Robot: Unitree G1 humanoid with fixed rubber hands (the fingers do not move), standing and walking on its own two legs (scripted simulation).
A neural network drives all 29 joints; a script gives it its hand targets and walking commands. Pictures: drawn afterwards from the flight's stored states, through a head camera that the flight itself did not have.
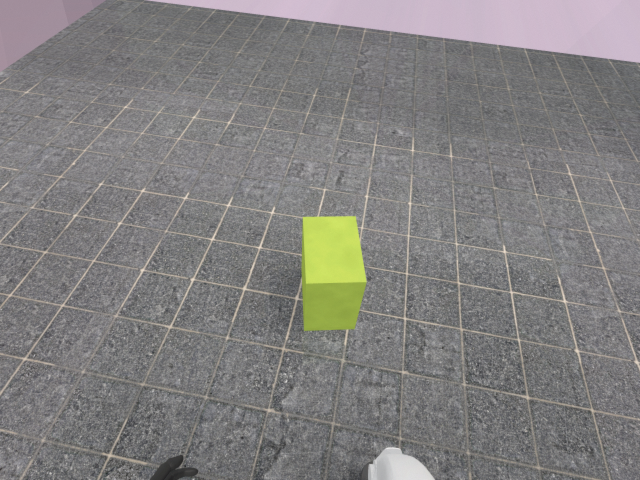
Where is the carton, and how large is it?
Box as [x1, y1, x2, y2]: [301, 216, 366, 330]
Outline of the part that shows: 355,216 303,217 301,268 304,330 354,328 366,282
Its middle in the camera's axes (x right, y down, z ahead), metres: +0.04 +0.13 +1.33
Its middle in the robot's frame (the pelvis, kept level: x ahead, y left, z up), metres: +0.83 -0.12 -0.63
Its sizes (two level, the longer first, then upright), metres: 0.263 0.178 0.300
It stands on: the floor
